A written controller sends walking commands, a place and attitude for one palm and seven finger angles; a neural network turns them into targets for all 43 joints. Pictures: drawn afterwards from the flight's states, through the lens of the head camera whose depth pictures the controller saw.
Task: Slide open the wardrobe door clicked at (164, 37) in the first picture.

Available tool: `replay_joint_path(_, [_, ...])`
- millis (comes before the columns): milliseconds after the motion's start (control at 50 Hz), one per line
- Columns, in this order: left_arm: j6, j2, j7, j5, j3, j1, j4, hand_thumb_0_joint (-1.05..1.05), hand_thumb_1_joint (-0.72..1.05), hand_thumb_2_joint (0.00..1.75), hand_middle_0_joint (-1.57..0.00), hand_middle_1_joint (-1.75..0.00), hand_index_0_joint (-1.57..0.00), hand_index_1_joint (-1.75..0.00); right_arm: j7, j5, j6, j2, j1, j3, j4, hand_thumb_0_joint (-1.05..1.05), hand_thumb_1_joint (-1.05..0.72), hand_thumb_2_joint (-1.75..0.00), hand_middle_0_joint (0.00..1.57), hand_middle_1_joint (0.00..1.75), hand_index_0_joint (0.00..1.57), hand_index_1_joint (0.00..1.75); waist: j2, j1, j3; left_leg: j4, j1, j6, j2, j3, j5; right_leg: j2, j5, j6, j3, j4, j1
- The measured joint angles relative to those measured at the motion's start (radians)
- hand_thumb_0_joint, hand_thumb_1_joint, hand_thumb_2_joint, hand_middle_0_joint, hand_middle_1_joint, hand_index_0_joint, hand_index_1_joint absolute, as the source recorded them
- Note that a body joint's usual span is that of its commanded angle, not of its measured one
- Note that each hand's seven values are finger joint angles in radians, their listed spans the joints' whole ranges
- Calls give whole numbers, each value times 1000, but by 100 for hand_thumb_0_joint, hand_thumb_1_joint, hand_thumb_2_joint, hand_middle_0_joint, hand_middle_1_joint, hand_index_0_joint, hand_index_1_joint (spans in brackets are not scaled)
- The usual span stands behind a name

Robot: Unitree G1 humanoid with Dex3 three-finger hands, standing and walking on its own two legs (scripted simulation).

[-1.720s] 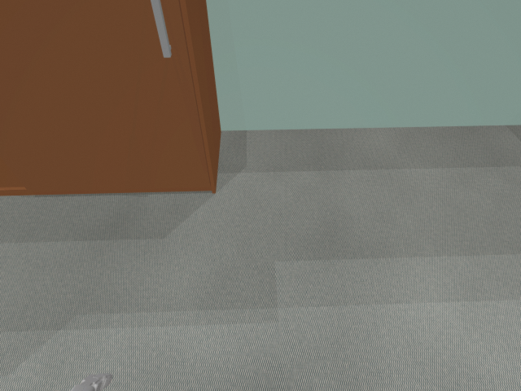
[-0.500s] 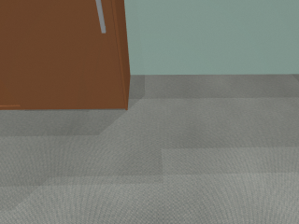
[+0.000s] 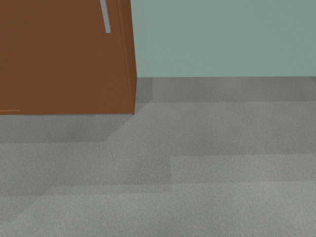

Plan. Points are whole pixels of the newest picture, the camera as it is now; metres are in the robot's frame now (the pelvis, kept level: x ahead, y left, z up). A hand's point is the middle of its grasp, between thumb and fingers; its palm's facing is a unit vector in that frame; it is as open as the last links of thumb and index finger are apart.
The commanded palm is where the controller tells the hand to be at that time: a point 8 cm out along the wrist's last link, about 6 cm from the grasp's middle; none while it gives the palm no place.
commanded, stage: walk to a spot facing it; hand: right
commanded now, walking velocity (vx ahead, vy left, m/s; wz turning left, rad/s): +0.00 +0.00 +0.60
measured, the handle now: (104, 4) +1.17 +0.34 +0.12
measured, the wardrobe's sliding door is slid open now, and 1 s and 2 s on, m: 0.00 0.00 0.00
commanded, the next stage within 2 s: none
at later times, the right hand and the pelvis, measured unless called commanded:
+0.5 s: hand out of the picture +0.05 -0.16 -0.17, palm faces -0.19 +0.95 -0.23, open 7.3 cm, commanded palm none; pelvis -0.03 +0.02 -0.01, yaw +14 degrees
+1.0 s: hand (209, 220) +0.21 -0.14 -0.17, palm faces -0.51 +0.84 -0.19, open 7.4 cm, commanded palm none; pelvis +0.02 +0.00 +0.00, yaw +33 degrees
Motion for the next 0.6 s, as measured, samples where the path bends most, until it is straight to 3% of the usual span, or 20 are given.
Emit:
replay_joint_path(180, [27, -72, 18, 4, 22, 13, -99, 0, 90, 89, -20, -30, -20, -30, 0, -5, 55, 49, 56, -23, -79, 0, -91, -90, 20, 30, 20, 30, 15, -8, 21, 193, -134, 3, -31, -78, -63, -27, -81, 4, -85, 149, -78])
replay_joint_path(260, [32, -100, 16, 8, 31, 29, -126, 0, 90, 89, -20, -30, -20, -30, 12, -6, 68, 84, 77, -36, -116, 1, -91, -90, 20, 30, 20, 30, 13, -18, 49, 379, -207, -1, -15, -13, -190, -51, -124, 10, -133, 227, -97])
replay_joint_path(300, [40, -102, 13, 9, 36, 42, -135, 0, 90, 89, -20, -30, -20, -30, 18, -9, 58, 102, 97, -40, -139, 1, -91, -90, 20, 30, 20, 30, -7, -22, 52, 329, -186, 13, -10, 21, -142, -78, -162, 23, -144, 305, -128])
replay_joint_path(360, [64, -100, 15, 3, 48, 39, -137, 0, 90, 89, -20, -30, -20, -30, 7, -12, 38, 133, 111, -39, -153, 0, -91, -90, 20, 30, 20, 30, -38, -20, 61, 340, -208, 58, -40, 31, -138, -62, -273, 35, -47, 579, -251])
replay_joint_path(420, [67, -103, 13, 4, 53, 35, -138, 0, 90, 89, -20, -30, -20, -30, 0, -9, 39, 153, 121, -38, -156, 0, -91, -90, 20, 30, 21, 30, -36, -22, 65, 257, -189, 63, -57, 12, -86, -42, -222, 44, -5, 718, -326])
replay_joint_path(600, [54, -110, 21, 0, 57, 16, -171, 0, 90, 89, -20, -30, -20, -30, 2, -11, 40, 140, 130, -56, -156, 1, -91, -90, 21, 30, 21, 30, 10, -32, 29, 105, -180, 50, -82, -99, 31, -25, -197, 57, 14, 533, -284])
